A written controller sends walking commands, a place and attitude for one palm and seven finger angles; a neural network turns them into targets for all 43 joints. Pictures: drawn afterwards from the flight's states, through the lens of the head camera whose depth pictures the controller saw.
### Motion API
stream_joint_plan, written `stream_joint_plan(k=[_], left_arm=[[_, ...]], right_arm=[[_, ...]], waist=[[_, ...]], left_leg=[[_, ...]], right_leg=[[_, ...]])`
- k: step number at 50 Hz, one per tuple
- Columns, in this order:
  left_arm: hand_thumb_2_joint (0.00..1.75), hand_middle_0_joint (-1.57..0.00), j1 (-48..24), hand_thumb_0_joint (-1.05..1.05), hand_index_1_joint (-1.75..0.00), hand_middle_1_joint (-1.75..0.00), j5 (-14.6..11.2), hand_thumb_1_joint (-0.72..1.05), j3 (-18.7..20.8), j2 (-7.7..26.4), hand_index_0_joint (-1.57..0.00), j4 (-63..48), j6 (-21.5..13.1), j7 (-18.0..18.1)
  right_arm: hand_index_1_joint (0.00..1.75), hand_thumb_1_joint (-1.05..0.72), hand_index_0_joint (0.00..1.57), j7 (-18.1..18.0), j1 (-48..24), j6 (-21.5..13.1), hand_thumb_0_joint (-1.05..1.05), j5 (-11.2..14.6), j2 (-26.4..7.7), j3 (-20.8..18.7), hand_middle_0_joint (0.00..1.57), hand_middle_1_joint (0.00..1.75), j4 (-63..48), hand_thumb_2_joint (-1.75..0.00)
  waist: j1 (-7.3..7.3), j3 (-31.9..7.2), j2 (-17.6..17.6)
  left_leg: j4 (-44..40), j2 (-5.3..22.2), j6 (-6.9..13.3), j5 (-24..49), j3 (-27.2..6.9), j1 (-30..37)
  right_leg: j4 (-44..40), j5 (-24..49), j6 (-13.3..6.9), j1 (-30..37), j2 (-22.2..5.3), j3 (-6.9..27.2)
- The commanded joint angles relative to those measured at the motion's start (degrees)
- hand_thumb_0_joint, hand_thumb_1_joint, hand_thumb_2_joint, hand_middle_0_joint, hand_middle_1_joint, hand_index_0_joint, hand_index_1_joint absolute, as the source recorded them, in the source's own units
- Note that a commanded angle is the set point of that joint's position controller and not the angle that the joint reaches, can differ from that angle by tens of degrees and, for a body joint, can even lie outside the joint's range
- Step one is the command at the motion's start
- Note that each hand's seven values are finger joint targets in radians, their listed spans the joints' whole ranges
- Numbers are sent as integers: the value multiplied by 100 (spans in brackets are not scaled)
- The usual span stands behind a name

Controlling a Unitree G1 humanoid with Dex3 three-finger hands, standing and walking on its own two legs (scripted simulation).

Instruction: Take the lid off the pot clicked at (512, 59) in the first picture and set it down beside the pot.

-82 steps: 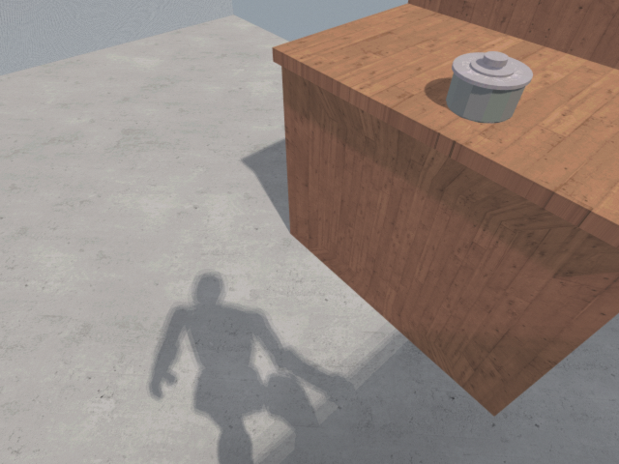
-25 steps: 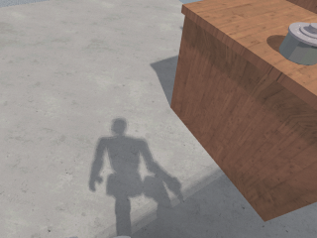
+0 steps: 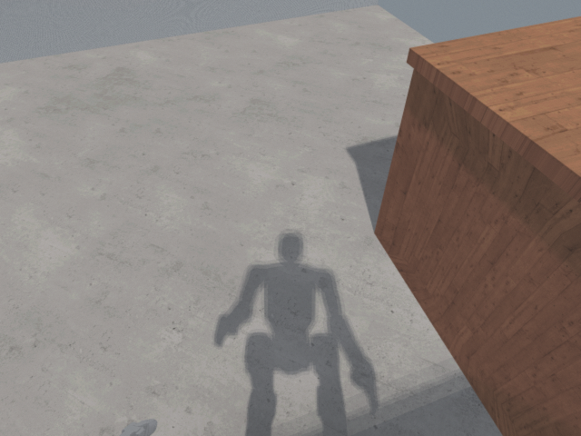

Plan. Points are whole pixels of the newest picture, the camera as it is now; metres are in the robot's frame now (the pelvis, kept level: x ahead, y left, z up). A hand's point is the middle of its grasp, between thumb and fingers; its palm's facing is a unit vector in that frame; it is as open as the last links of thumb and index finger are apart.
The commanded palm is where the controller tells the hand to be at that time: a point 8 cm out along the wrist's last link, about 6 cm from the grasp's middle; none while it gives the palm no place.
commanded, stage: walk to a spot facing it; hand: left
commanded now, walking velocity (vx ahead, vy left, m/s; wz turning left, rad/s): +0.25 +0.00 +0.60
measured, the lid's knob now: out of the picture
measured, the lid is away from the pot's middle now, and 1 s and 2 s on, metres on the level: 0.00 0.00 0.00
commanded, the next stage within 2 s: turn to face it in 0.34 s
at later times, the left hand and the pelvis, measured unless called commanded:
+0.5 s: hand out of the picture +0.00 +0.17 -0.18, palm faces +0.40 -0.90 -0.20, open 7.4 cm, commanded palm none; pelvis +0.14 +0.03 -0.01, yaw +19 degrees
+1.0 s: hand (156, 397) +0.22 +0.24 -0.17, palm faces +0.14 -0.97 -0.19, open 7.3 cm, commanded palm none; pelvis +0.19 +0.05 +0.01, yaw +4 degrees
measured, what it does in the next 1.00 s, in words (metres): walks ahead: left foot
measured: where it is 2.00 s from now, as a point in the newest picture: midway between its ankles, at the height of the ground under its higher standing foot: outside the picture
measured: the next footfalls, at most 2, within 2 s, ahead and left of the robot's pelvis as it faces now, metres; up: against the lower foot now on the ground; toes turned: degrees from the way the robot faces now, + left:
left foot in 0.46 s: +0.22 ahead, +0.11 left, +0.00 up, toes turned +25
right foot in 1.16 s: +0.22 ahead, -0.10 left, +0.00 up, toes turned -10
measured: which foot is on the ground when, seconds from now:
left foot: up 0.00-0.44, down 0.46-1.00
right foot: down 0.00-0.46, up 0.48-1.00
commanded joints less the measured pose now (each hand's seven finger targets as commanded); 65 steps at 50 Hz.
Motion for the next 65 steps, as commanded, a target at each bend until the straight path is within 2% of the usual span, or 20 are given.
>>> stream_joint_plan(k=[1, 5, 9, 16, 20, 22, 23, 24, 25, 28, 31, 40, 48, 53, 56, 57, 58, 59, 60, 65], left_arm=[[90, -20, 1168, 0, -30, -30, -40, 90, 340, 1361, -20, -64, -179, 225], [90, -20, 758, 0, -30, -30, -37, 90, 58, 510, -20, 24, -322, 209], [90, -20, 1265, 0, -30, -30, -22, 90, -32, 400, -20, 259, -340, 268], [90, -20, 1648, 0, -30, -30, 9, 90, -6, 622, -20, 345, -184, 368], [90, -20, 1481, 0, -30, -30, -2, 90, 131, 1048, -20, 249, -136, 355], [90, -20, 1308, 0, -30, -30, -80, 90, 174, 1096, -20, 121, -145, 325], [90, -20, 1430, 0, -30, -30, -196, 90, 77, 744, -20, 5, -144, 250], [90, -20, 1486, 0, -30, -30, -169, 90, 6, 576, -20, -56, -68, 313], [90, -20, 1342, 0, -30, -30, -152, 90, 60, 612, -20, -18, -6, 405], [90, -20, 1506, 0, -30, -30, -51, 90, -4, 278, -20, 492, 153, 374], [90, -20, 1737, 0, -30, -30, -43, 90, 24, 201, -20, 690, 349, 338], [90, -20, 849, 0, -30, -30, 15, 90, 316, 345, -20, 241, 598, 187], [90, -20, -9, 0, -30, -30, 12, 90, 256, 260, -20, -150, 554, 73], [90, -20, -178, 0, -30, -30, 12, 90, 193, 196, -20, -257, 450, 61], [90, -20, 95, 0, -30, -30, -2, 90, 213, 306, -20, -224, 348, 79], [90, -20, 458, 0, -30, -30, 8, 90, 253, 511, -20, -128, 281, 100], [90, -20, 846, 0, -30, -30, 55, 90, 354, 1131, -20, -47, 188, 182], [90, -20, 1107, 0, -30, -30, -23, 90, 452, 1517, -20, 45, 197, 255], [90, -20, 1011, 0, -30, -30, -67, 90, 428, 1432, -20, 31, 226, 308], [90, -20, -193, 0, -30, -30, -57, 90, 304, 969, -20, -317, 207, 274]], right_arm=[[30, -90, 20, 104, -860, -226, 0, -125, -685, -196, 20, 30, -921, -90], [30, -90, 20, 252, -688, -46, 0, -105, -366, -127, 20, 30, -543, -90], [30, -90, 20, 263, -1021, 95, 0, -53, -268, -70, 20, 30, -646, -90], [30, -90, 20, 298, -2113, 153, 0, -66, -168, 110, 20, 30, -1085, -90], [30, -90, 20, 199, -1411, 53, 0, -87, -404, 58, 20, 30, -1004, -90], [30, -90, 20, 107, -357, -39, 0, -129, -884, -63, 20, 30, -786, -90], [30, -90, 20, 34, -51, -68, 0, -113, -1462, -190, 20, 30, -749, -90], [30, -90, 20, -35, 134, -81, 0, 76, -1729, -207, 20, 30, -734, -90], [30, -90, 20, -56, -87, -74, 0, 85, -1441, -125, 20, 30, -761, -90], [30, -90, 20, -191, -1188, -229, 0, 39, -628, 144, 20, 30, -835, -90], [30, -90, 20, -201, -1341, -260, 0, 50, -480, 198, 20, 30, -691, -90], [30, -90, 20, -229, -1066, -117, 0, 15, -411, 27, 20, 30, -638, -90], [30, -90, 20, -223, -580, -96, 0, -47, -578, -102, 20, 30, -507, -90], [30, -90, 20, -167, -411, -58, 0, -68, -804, -176, 20, 30, -392, -90], [30, -90, 20, -120, -423, -35, 0, -50, -871, -186, 20, 30, -386, -90], [30, -90, 20, -95, -480, -31, 0, -12, -861, -180, 20, 30, -445, -90], [30, -90, 20, -48, -532, 5, 0, 34, -557, -121, 20, 30, -646, -90], [30, -90, 20, -56, -974, 44, 0, 5, -331, -30, 20, 30, -935, -90], [30, -90, 20, -130, -993, 118, 0, 22, -405, -40, 20, 30, -922, -90], [30, -90, 20, -116, -771, 188, 0, -33, -431, -63, 20, 30, -691, -90]], waist=[[558, 268, -1028], [153, 688, -844], [135, 731, -1057], [420, 669, -1155], [112, -176, -1176], [-452, -1129, -687], [-431, -1641, 725], [-429, -2339, 737], [-344, -1773, -94], [242, -607, -32], [457, -50, 276], [302, 478, 441], [-16, 220, 581], [-87, -93, 714], [129, -382, 609], [368, -586, 273], [576, -749, -1298], [708, -631, -1693], [638, -596, -1122], [119, -132, -774]], left_leg=[[2934, 542, -28, -431, 308, -3168], [3428, 795, -199, 850, 726, -2492], [3235, 731, -333, 1053, 1061, -2536], [1283, 595, -247, 1085, 1654, -2018], [110, 148, 43, 782, 2012, -819], [-979, 523, 311, 2331, 1525, 1471], [-651, 2315, 1053, 5499, -516, 3317], [-568, 3203, 1656, 7762, -1188, 3719], [-684, 3185, 1707, 7083, -358, 3050], [-1388, 2301, 761, 5491, 620, 1212], [-1844, 1989, 383, 4632, 1117, 353], [-2187, 2311, 547, 1949, 1273, 524], [-1805, 2722, 837, 2525, 1547, 1277], [-1249, 2853, 677, 3281, 1917, 1415], [-509, 2718, 304, 3358, 2333, 1242], [355, 2582, 28, 3213, 2516, 793], [1640, 1981, -354, 1217, 2627, -701], [2705, 1207, -581, -1517, 2110, -1762], [3143, 1318, -530, -1462, 1380, -1865], [3011, 1256, -698, -73, 1056, -1648]], right_leg=[[-2402, -2680, -719, 1832, -2576, 2920], [-2125, -150, -395, 936, -1589, 594], [-1632, 3112, -303, 1224, -1394, -520], [-1185, 4696, -430, 1740, -1509, -1026], [241, 6177, -448, 2340, -1745, -1202], [2410, 4780, -187, 1310, -1585, -1211], [4105, -693, 130, -890, -531, -915], [4903, -2238, 130, -1456, -321, -87], [4972, -1944, 40, -1347, -540, 275], [4327, -953, 177, -966, -637, 424], [3717, -475, 210, -501, -498, 393], [3766, -52, 363, -1550, -428, 377], [2359, -715, 254, -1342, -472, -91], [1452, -952, 58, -734, -232, -414], [321, -189, -107, 85, -90, -517], [-383, 596, -261, 886, -188, -313], [-905, 2203, -786, 1903, -1342, 1472], [-840, 4462, -1464, 1995, -2226, 2544], [-764, 4142, -1686, 1828, -2204, 2104], [-979, 2776, -1119, 861, -1187, 1230]])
